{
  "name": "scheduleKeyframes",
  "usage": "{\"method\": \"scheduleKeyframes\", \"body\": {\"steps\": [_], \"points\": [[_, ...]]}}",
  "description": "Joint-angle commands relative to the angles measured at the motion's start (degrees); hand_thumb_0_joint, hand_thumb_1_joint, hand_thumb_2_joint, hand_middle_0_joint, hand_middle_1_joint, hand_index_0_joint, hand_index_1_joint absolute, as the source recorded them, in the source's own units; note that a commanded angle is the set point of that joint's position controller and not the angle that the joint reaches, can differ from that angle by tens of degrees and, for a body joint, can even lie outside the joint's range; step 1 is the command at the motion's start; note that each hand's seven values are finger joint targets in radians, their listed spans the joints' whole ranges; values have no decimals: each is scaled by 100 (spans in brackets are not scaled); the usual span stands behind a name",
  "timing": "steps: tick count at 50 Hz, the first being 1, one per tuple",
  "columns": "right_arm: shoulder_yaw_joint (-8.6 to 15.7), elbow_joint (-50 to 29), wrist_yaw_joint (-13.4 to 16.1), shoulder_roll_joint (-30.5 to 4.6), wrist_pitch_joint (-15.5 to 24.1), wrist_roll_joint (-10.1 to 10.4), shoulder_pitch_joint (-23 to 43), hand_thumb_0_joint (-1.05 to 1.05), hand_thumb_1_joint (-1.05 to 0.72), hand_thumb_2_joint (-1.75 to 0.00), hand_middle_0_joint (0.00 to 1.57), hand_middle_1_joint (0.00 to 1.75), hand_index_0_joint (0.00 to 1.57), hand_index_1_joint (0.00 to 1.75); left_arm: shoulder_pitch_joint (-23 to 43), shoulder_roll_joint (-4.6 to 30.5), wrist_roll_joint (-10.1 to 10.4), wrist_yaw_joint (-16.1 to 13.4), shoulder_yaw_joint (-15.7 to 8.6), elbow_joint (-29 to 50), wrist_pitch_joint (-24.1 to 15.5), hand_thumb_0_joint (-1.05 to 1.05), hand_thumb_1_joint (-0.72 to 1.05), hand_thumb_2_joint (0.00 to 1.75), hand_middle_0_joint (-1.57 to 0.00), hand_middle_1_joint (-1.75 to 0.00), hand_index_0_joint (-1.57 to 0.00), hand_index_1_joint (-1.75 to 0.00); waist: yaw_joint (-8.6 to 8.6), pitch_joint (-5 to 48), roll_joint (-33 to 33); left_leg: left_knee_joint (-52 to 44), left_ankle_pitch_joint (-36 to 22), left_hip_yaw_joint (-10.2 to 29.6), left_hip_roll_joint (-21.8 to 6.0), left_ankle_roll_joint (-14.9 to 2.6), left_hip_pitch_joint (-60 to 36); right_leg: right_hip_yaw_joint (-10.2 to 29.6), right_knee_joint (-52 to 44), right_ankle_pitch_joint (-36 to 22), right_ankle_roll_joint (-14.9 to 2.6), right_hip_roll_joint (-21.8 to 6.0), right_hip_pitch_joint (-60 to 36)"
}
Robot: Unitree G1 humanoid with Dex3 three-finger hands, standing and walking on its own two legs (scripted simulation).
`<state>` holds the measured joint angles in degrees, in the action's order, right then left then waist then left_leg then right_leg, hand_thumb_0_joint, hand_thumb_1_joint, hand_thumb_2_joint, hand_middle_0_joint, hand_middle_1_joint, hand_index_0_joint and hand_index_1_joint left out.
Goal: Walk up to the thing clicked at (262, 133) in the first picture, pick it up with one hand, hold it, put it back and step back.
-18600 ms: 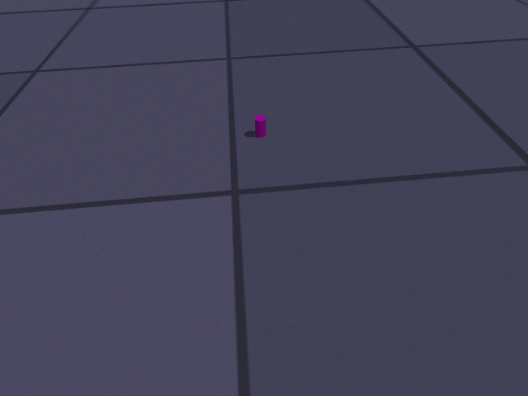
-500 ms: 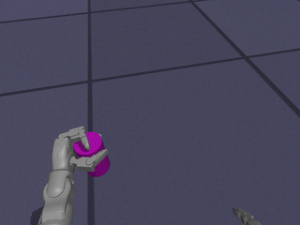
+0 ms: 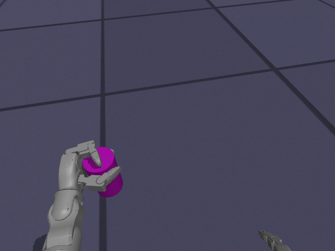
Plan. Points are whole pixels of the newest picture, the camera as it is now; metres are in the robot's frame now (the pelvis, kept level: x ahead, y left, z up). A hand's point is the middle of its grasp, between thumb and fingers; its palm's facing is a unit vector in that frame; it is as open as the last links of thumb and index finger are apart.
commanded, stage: hold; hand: left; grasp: from the side
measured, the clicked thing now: (104, 173) +0.33 +0.17 +0.01
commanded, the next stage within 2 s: crouch in 1.76 s
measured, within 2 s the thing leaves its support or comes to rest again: neither
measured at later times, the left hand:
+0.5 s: hand (102, 166) +0.32 +0.17 +0.06, palm faces +0.06 -1.00 -0.01, open 5.8 cm
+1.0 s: hand (101, 166) +0.32 +0.17 +0.06, palm faces +0.06 -1.00 -0.01, open 5.9 cm
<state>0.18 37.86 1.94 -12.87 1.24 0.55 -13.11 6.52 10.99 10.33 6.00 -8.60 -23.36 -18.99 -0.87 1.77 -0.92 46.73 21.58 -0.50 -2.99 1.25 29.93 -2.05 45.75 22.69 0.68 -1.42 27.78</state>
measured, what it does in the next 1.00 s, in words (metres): stands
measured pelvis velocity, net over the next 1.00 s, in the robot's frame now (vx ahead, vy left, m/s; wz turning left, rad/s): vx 0.00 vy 0.00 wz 0.00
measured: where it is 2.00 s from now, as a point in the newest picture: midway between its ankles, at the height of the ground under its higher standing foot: outside the picture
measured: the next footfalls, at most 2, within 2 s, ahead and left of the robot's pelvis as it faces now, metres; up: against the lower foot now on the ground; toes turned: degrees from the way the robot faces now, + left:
none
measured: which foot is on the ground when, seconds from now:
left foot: down 0.00-1.00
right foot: down 0.00-1.00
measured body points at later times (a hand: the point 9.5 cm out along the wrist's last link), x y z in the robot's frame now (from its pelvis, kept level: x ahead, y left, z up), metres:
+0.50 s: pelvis +0.00 +0.00 +0.00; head +0.03 +0.00 +0.45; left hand +0.31 +0.22 +0.06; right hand +0.13 -0.25 -0.11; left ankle +0.02 +0.13 -0.70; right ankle +0.01 -0.13 -0.70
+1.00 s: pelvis +0.00 +0.00 +0.00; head +0.03 +0.00 +0.45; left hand +0.31 +0.22 +0.06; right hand +0.13 -0.25 -0.11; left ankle +0.02 +0.13 -0.70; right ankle +0.01 -0.13 -0.70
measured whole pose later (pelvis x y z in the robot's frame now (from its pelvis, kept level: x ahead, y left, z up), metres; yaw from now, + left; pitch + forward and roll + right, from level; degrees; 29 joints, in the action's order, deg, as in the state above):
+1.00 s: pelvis +0.00 +0.00 +0.00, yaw +0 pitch +4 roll -1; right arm 0.6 38.4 1.4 -13.1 1.2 0.3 -13.4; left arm 7.3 10.7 10.3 6.6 -8.8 -25.8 -20.7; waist -0.9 1.6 -0.9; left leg 46.2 21.1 -0.4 -3.0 1.4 29.6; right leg -2.0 45.4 22.3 0.6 -1.4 27.5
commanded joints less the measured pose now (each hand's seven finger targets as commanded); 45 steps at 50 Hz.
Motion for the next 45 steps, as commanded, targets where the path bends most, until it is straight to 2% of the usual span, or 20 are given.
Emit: {"method": "scheduleKeyframes", "body": {"steps": [1,7,9,10,11,14,15,18,21,23,25,28,31,33,36,37,39,40,43,45], "points": [[307,-726,69,-761,226,22,199,0,-92,-90,20,30,20,30,1640,728,77,25,-197,1375,-453,0,30,117,-129,-139,-131,-138,-84,1435,85,-651,-1080,-41,191,-145,-778,-1,-704,-1434,-75,161,-455],[310,-745,35,-782,236,40,240,0,-92,-90,20,30,20,30,1817,851,100,9,-295,1596,-532,0,32,117,-129,-139,-131,-138,15,1408,-157,-787,-885,27,161,-80,-880,-75,-688,-1131,-132,199,-399],[326,-754,40,-791,243,34,193,0,-91,-90,20,30,20,30,1682,772,71,-7,-197,1588,-511,0,31,117,-128,-138,-130,-137,-9,1574,-99,-760,-1121,21,155,-80,-986,-74,-679,-1347,-127,211,-532],[308,-744,40,-768,237,42,214,0,-92,-90,20,30,20,30,1547,837,81,-13,-328,1354,-485,0,29,116,-128,-137,-130,-137,-7,1378,-8,-745,-1099,10,168,-94,-875,-67,-713,-1342,-106,205,-492],[283,-724,35,-739,222,46,217,0,-92,-90,20,30,20,30,1158,647,81,-4,-245,860,-407,0,28,117,-128,-139,-131,-137,-32,1159,178,-747,-1001,10,167,-118,-735,-63,-758,-1277,-86,199,-423],[306,-754,43,-750,232,33,243,0,-92,-90,20,30,20,30,1751,759,62,14,-193,1384,-484,0,27,117,-129,-139,-130,-138,-78,1279,21,-714,-1002,-33,198,-135,-775,-16,-782,-1331,-73,158,-391],[298,-701,30,-762,222,35,176,0,-92,-90,20,30,20,30,1270,672,46,33,-220,792,-421,0,28,117,-128,-138,-130,-137,-69,1157,155,-729,-969,-14,173,-137,-723,-36,-747,-1264,-80,174,-374],[316,-758,4,-755,228,26,195,0,-91,-90,20,30,20,30,1619,691,82,59,-175,1384,-546,0,32,117,-128,-138,-130,-137,-1,1380,-3,-740,-1038,-2,171,-108,-823,-58,-693,-1300,-110,189,-436],[314,-731,-1,-780,249,23,178,0,-91,-90,20,30,20,30,1518,566,112,85,-79,1171,-555,0,33,118,-129,-139,-131,-138,-77,1438,122,-712,-1122,24,164,-119,-874,-59,-679,-1402,-95,190,-464],[320,-713,16,-787,233,31,175,0,-92,-90,20,30,20,30,1629,921,73,34,-380,1255,-582,0,29,118,-128,-139,-130,-138,-8,1478,-45,-685,-1159,-25,192,-123,-865,-8,-714,-1457,-87,158,-469],[289,-740,16,-758,222,23,215,0,-92,-90,20,30,20,30,1597,718,92,50,-221,1303,-624,0,29,117,-128,-138,-130,-137,-27,1380,-11,-726,-1076,-21,184,-116,-898,-24,-722,-1361,-81,165,-460],[306,-647,48,-753,212,18,137,0,-92,-90,20,30,20,30,1453,786,67,-8,-314,1133,-588,0,31,117,-127,-137,-129,-137,-18,1485,101,-668,-1253,-33,195,-133,-898,-15,-729,-1570,-62,156,-560],[304,-662,42,-752,207,12,170,0,-91,-90,20,30,20,30,1602,585,63,43,-87,1093,-570,0,30,118,-127,-138,-129,-137,-100,1322,191,-688,-1178,-23,180,-146,-843,-16,-739,-1535,-60,158,-468],[334,-661,48,-791,202,12,191,0,-91,-90,20,30,20,30,1763,809,50,24,-248,1288,-601,0,29,118,-127,-137,-128,-137,-28,1458,-123,-731,-1120,-30,191,-116,-955,-10,-744,-1412,-93,151,-469],[312,-714,40,-754,218,21,239,0,-92,-90,20,30,20,30,1602,685,71,25,-212,1129,-564,0,27,119,-129,-140,-131,-139,-38,1312,119,-733,-1037,-18,197,-136,-812,-34,-792,-1331,-79,159,-489],[314,-654,36,-777,204,26,193,0,-91,-90,20,30,20,30,1210,696,80,21,-336,546,-490,0,26,119,-128,-139,-130,-139,-27,1173,237,-726,-1013,-23,192,-147,-724,-24,-796,-1323,-67,163,-445],[330,-710,21,-791,214,27,213,0,-91,-90,20,30,20,30,1657,627,91,71,-115,1187,-543,0,30,118,-127,-138,-129,-137,-58,1379,51,-759,-1056,-20,180,-126,-867,-33,-763,-1363,-96,165,-449],[316,-729,38,-746,187,19,225,0,-92,-90,20,30,20,30,1636,760,71,53,-247,1277,-567,0,29,117,-127,-138,-129,-137,19,1434,59,-725,-1124,-30,198,-124,-825,-35,-770,-1416,-86,157,-532],[323,-696,8,-770,213,18,226,0,-92,-90,20,30,20,30,1563,738,77,46,-306,953,-580,0,28,118,-128,-139,-130,-138,-45,1269,207,-703,-1081,-12,180,-140,-741,-36,-733,-1388,-76,166,-455],[319,-739,1,-743,222,8,232,0,-91,-90,20,30,20,30,1985,783,90,57,-243,1512,-686,0,31,118,-127,-137,-128,-136,-16,1554,-108,-715,-1078,-22,186,-110,-853,-26,-697,-1365,-107,164,-491]]}}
